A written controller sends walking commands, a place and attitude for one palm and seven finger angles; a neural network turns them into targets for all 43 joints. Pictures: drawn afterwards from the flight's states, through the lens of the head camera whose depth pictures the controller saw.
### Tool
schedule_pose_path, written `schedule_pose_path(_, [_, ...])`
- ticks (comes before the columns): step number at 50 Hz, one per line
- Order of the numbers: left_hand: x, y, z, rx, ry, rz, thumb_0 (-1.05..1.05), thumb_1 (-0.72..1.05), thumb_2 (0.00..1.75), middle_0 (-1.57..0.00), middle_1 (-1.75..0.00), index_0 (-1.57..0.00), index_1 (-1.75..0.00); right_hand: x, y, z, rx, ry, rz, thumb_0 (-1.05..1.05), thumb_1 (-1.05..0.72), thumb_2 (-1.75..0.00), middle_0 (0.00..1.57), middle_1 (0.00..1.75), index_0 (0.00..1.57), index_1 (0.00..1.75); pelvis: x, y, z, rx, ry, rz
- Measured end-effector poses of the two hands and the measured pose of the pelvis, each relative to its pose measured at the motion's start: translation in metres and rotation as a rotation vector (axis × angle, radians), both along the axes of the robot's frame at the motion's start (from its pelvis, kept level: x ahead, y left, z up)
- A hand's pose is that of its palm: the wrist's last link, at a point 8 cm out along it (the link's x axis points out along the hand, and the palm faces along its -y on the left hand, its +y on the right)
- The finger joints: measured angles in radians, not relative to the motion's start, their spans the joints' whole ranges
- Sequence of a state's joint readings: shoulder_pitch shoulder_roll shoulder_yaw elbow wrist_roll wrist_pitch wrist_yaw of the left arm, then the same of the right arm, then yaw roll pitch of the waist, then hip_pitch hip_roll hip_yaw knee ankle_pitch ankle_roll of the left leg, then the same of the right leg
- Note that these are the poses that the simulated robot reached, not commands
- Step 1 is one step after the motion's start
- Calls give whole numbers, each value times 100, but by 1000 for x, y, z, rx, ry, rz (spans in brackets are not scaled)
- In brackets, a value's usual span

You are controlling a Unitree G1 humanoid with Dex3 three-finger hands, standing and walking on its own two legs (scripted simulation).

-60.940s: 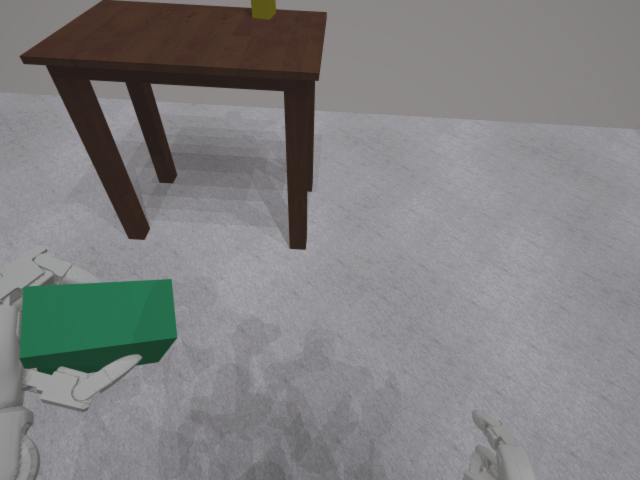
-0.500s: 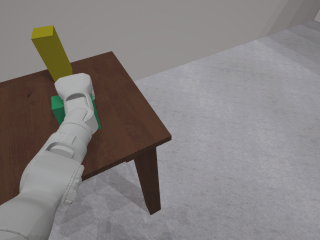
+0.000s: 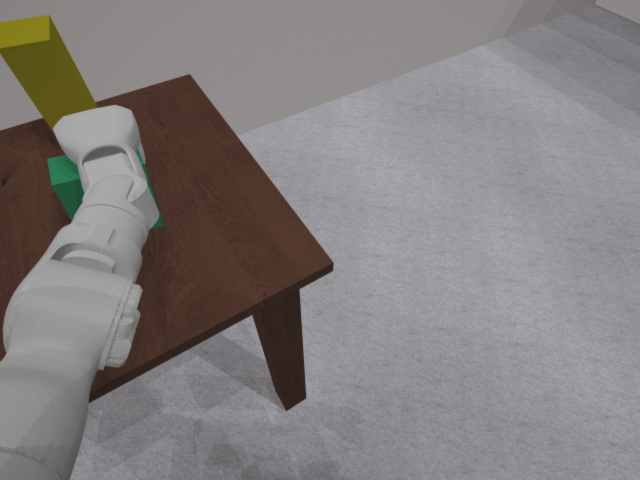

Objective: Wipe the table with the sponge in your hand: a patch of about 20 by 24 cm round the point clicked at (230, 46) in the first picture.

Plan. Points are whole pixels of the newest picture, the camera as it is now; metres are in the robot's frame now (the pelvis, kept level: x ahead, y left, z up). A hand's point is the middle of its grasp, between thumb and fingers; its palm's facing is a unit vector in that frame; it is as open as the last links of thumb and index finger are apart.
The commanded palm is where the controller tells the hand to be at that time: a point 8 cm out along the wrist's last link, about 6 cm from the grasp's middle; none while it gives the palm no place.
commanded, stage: wipe back along the third lane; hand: left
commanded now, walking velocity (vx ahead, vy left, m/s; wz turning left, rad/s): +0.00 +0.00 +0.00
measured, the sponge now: (114, 204) +0.48 +0.25 +0.06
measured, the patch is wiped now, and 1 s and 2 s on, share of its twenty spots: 0.95 0.95 0.95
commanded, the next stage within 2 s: slide back across to the middle lane in 1.62 s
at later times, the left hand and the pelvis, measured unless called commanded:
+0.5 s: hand (115, 187) +0.47 +0.22 +0.11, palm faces -0.03 +0.01 -1.00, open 9.6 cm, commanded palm +0.43 +0.21 +0.14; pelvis +0.01 +0.01 +0.01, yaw +0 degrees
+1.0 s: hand (125, 217) +0.42 +0.20 +0.11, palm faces +0.00 +0.00 -1.00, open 9.6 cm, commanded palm +0.38 +0.18 +0.13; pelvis +0.01 +0.00 +0.01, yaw +1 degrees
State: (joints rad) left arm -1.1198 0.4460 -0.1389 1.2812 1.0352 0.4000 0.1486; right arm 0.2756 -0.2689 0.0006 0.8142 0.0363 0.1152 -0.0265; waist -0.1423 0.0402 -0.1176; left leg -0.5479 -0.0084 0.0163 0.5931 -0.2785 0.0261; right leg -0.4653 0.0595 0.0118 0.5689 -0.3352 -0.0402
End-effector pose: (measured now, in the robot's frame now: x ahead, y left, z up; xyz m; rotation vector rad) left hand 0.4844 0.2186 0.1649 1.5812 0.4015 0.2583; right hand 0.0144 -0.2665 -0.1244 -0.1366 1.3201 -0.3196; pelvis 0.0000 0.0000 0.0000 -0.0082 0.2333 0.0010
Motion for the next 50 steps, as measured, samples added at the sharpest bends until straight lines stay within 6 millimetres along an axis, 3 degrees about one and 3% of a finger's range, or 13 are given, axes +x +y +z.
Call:
schedule_pose_path(6, [3, 3, -2, 3, -5, -20, 0, -51, 108, -81, -141, -81, -141, -9, 3, 1, 1, 30, -12, 0, -91, -89, 20, 30, 20, 30, 4, 4, 0, -4, 9, -8])
schedule_pose_path(11, [-3, 4, -3, -4, -43, -33, 0, -50, 108, -79, -142, -80, -142, -3, 8, 0, 17, 27, -6, 0, -91, -89, 20, 30, 20, 30, 8, 7, 1, -4, -6, -10])
schedule_pose_path(16, [-12, 3, -2, -7, -62, -29, 0, -48, 107, -77, -143, -78, -144, 19, 15, 1, 35, -12, 15, 0, -91, -89, 20, 30, 20, 30, 11, 10, 3, -3, -27, -7])
schedule_pose_path(28, [-42, -7, -1, 0, -73, -37, -1, -46, 106, -76, -145, -76, -145, 104, 32, 7, 70, -183, 126, 0, -91, -89, 20, 30, 20, 30, 14, 13, 5, 8, -77, 11])
schedule_pose_path(34, [-59, -15, -3, -5, -94, -32, -1, -46, 106, -76, -144, -76, -145, 136, 39, 12, 90, -247, 176, 0, -91, -89, 20, 30, 20, 30, 13, 11, 6, 13, -98, 18])
schedule_pose_path(41, [-73, -18, -3, -14, -94, 0, -1, -46, 106, -76, -144, -76, -145, 154, 39, 19, 94, -286, 202, 0, -91, -89, 20, 30, 20, 30, 12, 5, 7, 19, -121, 21])
schedule_pose_path(50, [-85, -24, -3, -16, -92, -16, -1, -46, 106, -76, -144, -76, -145, 151, 28, 20, 82, -291, 200, 0, -91, -89, 20, 30, 20, 30, 11, -2, 7, 24, -139, 18])
